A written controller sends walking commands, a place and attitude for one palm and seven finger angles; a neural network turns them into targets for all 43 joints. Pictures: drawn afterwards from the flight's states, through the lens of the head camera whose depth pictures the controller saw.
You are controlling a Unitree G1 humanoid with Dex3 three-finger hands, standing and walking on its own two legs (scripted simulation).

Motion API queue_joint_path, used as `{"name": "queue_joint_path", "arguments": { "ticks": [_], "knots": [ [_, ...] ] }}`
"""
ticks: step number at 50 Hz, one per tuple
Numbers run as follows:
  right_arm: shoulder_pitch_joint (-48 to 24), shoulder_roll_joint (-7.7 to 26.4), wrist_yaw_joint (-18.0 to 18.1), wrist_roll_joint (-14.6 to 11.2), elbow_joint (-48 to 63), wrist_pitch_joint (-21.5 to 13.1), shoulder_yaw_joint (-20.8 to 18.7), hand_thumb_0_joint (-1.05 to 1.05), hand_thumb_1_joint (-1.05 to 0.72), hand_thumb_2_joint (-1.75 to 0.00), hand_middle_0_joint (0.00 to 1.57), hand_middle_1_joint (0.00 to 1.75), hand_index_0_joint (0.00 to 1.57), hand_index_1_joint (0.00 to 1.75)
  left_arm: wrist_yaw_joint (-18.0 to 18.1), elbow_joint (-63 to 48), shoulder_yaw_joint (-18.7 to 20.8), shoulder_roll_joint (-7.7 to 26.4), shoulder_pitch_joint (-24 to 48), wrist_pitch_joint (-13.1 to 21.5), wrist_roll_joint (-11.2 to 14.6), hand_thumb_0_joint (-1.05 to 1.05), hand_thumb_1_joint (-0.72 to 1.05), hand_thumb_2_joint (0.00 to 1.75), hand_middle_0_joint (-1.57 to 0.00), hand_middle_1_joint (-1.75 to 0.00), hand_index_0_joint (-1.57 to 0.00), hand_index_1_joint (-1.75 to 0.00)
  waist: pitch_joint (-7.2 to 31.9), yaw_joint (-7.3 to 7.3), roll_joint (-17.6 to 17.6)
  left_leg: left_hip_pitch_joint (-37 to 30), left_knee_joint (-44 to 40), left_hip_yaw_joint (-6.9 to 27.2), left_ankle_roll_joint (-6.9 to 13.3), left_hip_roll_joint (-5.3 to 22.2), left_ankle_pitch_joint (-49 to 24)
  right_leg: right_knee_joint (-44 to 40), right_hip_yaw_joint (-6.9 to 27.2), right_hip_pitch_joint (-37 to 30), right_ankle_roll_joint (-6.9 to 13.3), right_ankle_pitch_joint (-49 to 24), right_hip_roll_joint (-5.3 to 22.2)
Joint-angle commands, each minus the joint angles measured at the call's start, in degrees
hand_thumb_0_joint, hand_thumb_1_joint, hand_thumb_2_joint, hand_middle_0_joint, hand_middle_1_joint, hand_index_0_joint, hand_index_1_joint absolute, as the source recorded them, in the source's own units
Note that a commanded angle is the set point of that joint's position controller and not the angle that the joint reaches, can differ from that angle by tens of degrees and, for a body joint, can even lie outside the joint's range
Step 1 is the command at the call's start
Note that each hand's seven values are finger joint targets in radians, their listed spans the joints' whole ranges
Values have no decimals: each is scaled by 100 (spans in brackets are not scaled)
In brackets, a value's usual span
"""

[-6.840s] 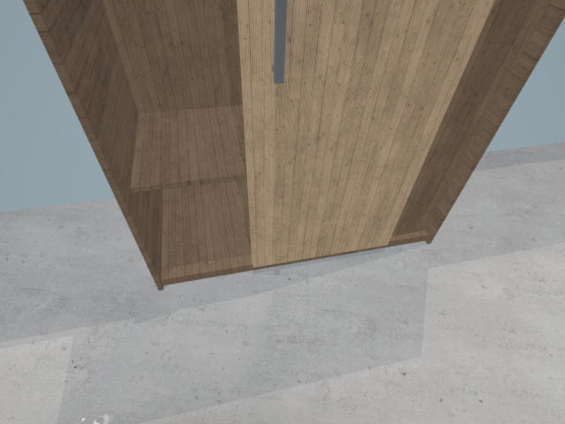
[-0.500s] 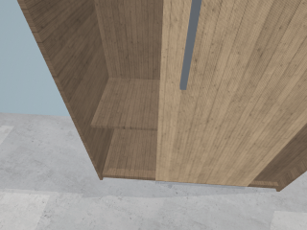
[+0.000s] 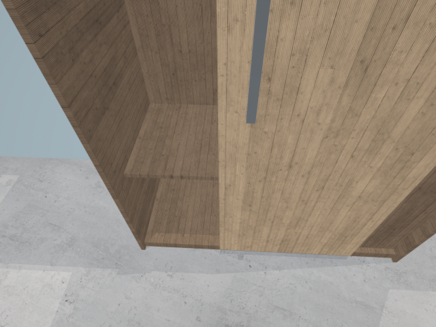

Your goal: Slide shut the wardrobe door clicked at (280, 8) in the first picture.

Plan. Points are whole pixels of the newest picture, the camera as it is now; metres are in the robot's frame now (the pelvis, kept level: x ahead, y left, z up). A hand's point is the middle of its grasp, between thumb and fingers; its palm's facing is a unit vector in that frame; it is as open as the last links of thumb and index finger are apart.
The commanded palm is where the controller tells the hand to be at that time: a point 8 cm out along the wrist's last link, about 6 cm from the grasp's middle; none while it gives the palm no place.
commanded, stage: shuffle to correct the standing spot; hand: right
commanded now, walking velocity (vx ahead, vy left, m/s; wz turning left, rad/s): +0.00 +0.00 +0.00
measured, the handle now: (257, 46) +0.53 -0.04 +0.26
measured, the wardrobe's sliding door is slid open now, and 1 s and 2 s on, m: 0.36 0.36 0.36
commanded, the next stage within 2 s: come to a stop and stand still in 0.48 s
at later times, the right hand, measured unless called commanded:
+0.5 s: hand out of the picture +0.01 -0.12 -0.18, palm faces +0.01 +0.98 -0.19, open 7.4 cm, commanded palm none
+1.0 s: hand out of the picture +0.07 -0.10 -0.18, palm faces +0.03 +0.98 -0.20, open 7.4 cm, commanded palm none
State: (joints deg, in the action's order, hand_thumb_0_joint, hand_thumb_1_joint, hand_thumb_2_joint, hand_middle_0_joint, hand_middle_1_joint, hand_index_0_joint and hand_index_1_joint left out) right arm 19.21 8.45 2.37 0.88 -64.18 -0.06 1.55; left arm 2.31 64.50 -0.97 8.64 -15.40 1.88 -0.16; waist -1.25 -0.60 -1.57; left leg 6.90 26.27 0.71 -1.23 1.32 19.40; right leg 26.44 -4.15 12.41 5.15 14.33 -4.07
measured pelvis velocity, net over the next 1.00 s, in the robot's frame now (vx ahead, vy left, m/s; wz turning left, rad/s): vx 0.06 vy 0.07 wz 0.03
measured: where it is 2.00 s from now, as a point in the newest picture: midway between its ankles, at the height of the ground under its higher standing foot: outside the picture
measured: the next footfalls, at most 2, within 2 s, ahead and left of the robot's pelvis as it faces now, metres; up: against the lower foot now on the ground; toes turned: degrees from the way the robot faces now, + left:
right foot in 0.74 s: +0.12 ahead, -0.03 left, +0.00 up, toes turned -3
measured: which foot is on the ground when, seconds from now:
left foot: down 0.00-1.00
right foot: down 0.00-0.46, up 0.48-0.72, down 0.74-1.00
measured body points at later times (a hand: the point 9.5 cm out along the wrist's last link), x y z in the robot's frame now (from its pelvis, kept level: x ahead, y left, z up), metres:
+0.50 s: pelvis +0.02 +0.05 -0.01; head +0.03 +0.06 +0.44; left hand -0.02 +0.28 -0.17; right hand +0.01 -0.17 -0.16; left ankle +0.00 +0.14 -0.74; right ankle -0.01 -0.05 -0.72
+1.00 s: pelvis +0.06 +0.07 +0.00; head +0.09 +0.07 +0.45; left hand +0.14 +0.29 -0.16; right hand +0.07 -0.15 -0.16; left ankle +0.00 +0.14 -0.74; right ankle +0.08 -0.02 -0.74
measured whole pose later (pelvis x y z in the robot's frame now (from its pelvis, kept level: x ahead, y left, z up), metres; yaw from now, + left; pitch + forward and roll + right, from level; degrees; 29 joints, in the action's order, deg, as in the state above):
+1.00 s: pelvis +0.06 +0.07 +0.00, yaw +2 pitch +1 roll -1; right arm 16.9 8.0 2.9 1.3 -60.4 0.3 -0.4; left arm 3.3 58.5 0.3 7.6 -9.2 0.3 -0.2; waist -1.9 -1.8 -1.0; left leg 9.2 29.2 -4.0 3.1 -1.8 21.0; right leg 29.5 -6.9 16.1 2.7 14.3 -0.5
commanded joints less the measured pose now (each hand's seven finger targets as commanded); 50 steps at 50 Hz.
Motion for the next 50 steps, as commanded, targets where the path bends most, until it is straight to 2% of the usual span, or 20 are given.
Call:
{"name": "queue_joint_path", "arguments": {
  "ticks": [1, 7, 11, 14, 17, 20, 21, 22, 23, 24, 26, 28, 32, 35, 37, 38, 40, 43, 46, 50],
  "knots": [
    [468, 555, 38, -3, 107, -65, -134, 0, -90, -90, 20, 30, 20, 30, 17, -169, 98, 677, -315, 81, -18, 0, 90, 90, -20, -30, -20, -30, -180, 12, 217, 525, -309, 208, 256, 363, -801, -639, 1029, -353, -45, -1450, 1047],
    [499, 444, 17, 10, 55, -33, -132, 0, -90, -90, 20, 30, 20, 30, 20, -112, 107, 656, -382, 55, -42, 0, 90, 90, -20, -30, -20, -30, -149, 63, 178, 664, -175, 88, 248, 262, -323, -807, 1185, -454, -17, -680, 1170],
    [425, 397, -54, 86, 137, 44, -163, 0, -90, -90, 20, 30, 20, 30, 61, -100, 232, 882, -562, -11, -85, 0, 90, 90, -20, -30, -20, -30, -431, 140, 468, 1447, 589, -189, 272, 3, 466, -1230, 1958, -467, 354, 478, 1717],
    [175, 399, -123, 128, 339, 81, -241, 0, -90, -90, 20, 30, 20, 30, 75, -116, 306, 977, -808, -17, -130, 0, 90, 90, -20, -30, -20, -30, -354, 240, 558, 1934, 1666, -139, 321, 75, 1042, -1235, 2272, -435, 791, 92, 2183],
    [189, 243, -191, 108, 422, 74, -292, 0, -90, -90, 20, 30, 20, 30, 59, -198, 342, 979, -572, -4, -166, 0, 90, 90, -20, -30, -20, -30, -254, 136, 566, 1578, 1572, -154, 321, 121, 799, -1207, 1880, 34, 734, 102, 2131],
    [708, 266, -219, 115, 271, 45, -345, 0, -90, -90, 20, 30, 20, 30, 42, -256, 345, 891, -319, -26, -135, 0, 90, 90, -20, -30, -20, -30, -248, -168, 149, 140, 94, -251, 319, 5, -79, -544, 1186, 1164, 272, 966, 1653],
    [864, 442, -192, 123, 225, 5, -376, 0, -90, -90, 20, 30, 20, 30, 21, -291, 313, 706, -333, -26, -115, 0, 90, 90, -20, -30, -20, -30, -286, -222, -437, -277, -421, 372, 445, 395, 382, 63, 720, 1742, 44, 1494, 1183],
    [1030, 718, -149, 108, 195, -8, -408, 0, -90, -90, 20, 30, 20, 30, -20, -401, 243, 442, -240, -29, -92, 0, 90, 90, -20, -30, -20, -30, -459, -279, -1167, -352, -1059, 1441, 811, 1110, 1131, 1069, -32, 2308, -200, 1729, 525],
    [1251, 879, -93, 78, 202, -28, -466, 0, -90, -90, 20, 30, 20, 30, -37, -528, 248, 384, 10, -74, -104, 0, 90, 90, -20, -30, -20, -30, -460, -395, -1589, -85, -1697, 2221, 1222, 1710, 1367, 2382, -240, 2440, -234, 1976, 419],
    [1146, 736, -73, 64, 216, -57, -439, 0, -90, -90, 20, 30, 20, 30, -41, -541, 280, 465, 172, -77, -126, 0, 90, 90, -20, -30, -20, -30, -729, -328, -1206, 250, -1742, 2222, 1401, 1699, 617, 3187, 37, 2538, -201, 1817, 565],
    [762, 508, -42, 69, 313, -129, -374, 0, -90, -90, 20, 30, 20, 30, -96, -447, 292, 314, 39, -70, -126, 0, 90, 90, -20, -30, -20, -30, -644, -47, -294, 388, -1441, 1385, 1525, 1409, -676, 3707, 147, 2406, -263, 1218, 758],
    [637, 488, -21, 97, 350, -211, -357, 0, -90, -90, 20, 30, 20, 30, -130, -389, 281, 157, -147, -74, -117, 0, 90, 90, -20, -30, -20, -30, -372, 74, -255, 203, -1243, 685, 1477, 1188, -2038, 3368, -29, 2122, -336, 1071, 786],
    [765, 504, -29, 69, 235, -226, -309, 0, -90, -90, 20, 30, 20, 30, -73, -438, 148, -49, -52, -53, -66, 0, 90, 90, -20, -30, -20, -30, -48, 3, -88, 10, -845, 457, 1351, 1082, -3771, 1819, -162, 1348, -457, 826, 693],
    [695, 440, -15, -12, 142, -250, -244, 0, -90, -90, 20, 30, 20, 30, -7, -241, 50, -66, -350, 9, -13, 0, 90, 90, -20, -30, -20, -30, 297, 112, 8, -51, -237, 156, 831, 720, -4434, 150, -35, 114, -484, -387, 596],
    [804, 296, 28, -53, 155, -201, -235, 0, -90, -90, 20, 30, 20, 30, 80, -232, 119, 378, -464, 68, -7, 0, 90, 90, -20, -30, -20, -30, 502, 43, 328, 352, -14, 83, 240, 466, -3388, 76, 502, -780, -163, -3331, 1315],
    [813, 226, 79, -10, 178, -153, -224, 0, -90, -90, 20, 30, 20, 30, 111, -282, 155, 481, -442, 25, 11, 0, 90, 90, -20, -30, -20, -30, 342, 33, 308, 599, -80, 49, 109, 328, -2541, 250, 604, -844, 14, -4023, 1558],
    [740, 323, 112, -26, 198, -86, -227, 0, -90, -90, 20, 30, 20, 30, 164, -336, 138, 524, -317, -1, 28, 0, 90, 90, -20, -30, -20, -30, 184, 3, 1023, 561, -16, -75, 56, 289, -1655, 118, 851, -756, 222, -4814, 1669],
    [659, 439, 94, -10, 269, -39, -266, 0, -90, -90, 20, 30, 20, 30, 168, -529, 196, 576, -94, -62, 13, 0, 90, 90, -20, -30, -20, -30, 92, -52, 607, 551, 27, -5, 117, 342, -1836, 44, 815, -659, 190, -4453, 1565],
    [562, 522, 85, 16, 440, -20, -336, 0, -90, -90, 20, 30, 20, 30, 142, -682, 280, 662, -60, -124, -21, 0, 90, 90, -20, -30, -20, -30, 440, -16, 322, 523, 154, 106, 149, 443, -2483, 177, 730, -681, 106, -3802, 1466],
    [475, 581, 86, 43, 609, -7, -367, 0, -90, -90, 20, 30, 20, 30, 82, -778, 297, 574, 21, -176, -47, 0, 90, 90, -20, -30, -20, -30, 458, -33, -96, 355, 72, 340, 214, 595, -2733, 208, 585, -180, -56, -2290, 1243]
  ]
}}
